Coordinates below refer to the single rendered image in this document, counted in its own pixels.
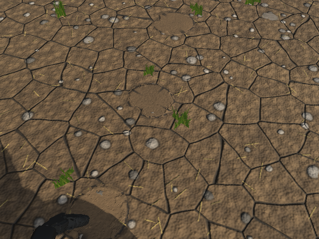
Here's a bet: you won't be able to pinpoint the robot left hand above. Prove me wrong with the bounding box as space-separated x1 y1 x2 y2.
30 212 90 239

